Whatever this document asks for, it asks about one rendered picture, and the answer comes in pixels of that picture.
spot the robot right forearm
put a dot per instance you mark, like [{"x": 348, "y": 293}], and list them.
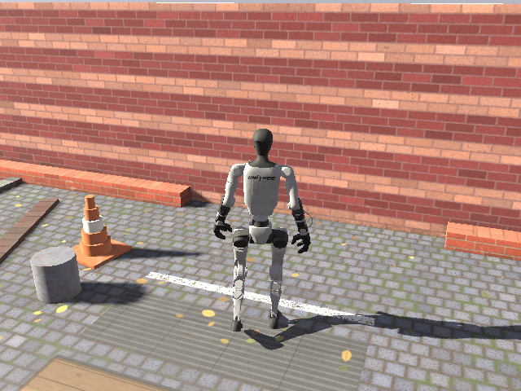
[{"x": 300, "y": 220}]

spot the left robot shin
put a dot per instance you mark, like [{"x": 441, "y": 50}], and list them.
[{"x": 238, "y": 292}]

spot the robot right hand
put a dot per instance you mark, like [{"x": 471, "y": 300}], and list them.
[{"x": 305, "y": 240}]

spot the robot left hand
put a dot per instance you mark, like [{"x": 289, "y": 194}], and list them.
[{"x": 216, "y": 230}]

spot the robot left forearm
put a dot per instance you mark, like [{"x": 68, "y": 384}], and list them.
[{"x": 222, "y": 213}]

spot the robot left upper arm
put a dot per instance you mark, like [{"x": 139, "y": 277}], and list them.
[{"x": 236, "y": 171}]

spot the humanoid robot head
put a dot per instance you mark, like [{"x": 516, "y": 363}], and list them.
[{"x": 262, "y": 140}]

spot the robot right upper arm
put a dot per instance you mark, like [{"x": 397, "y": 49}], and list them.
[{"x": 291, "y": 186}]

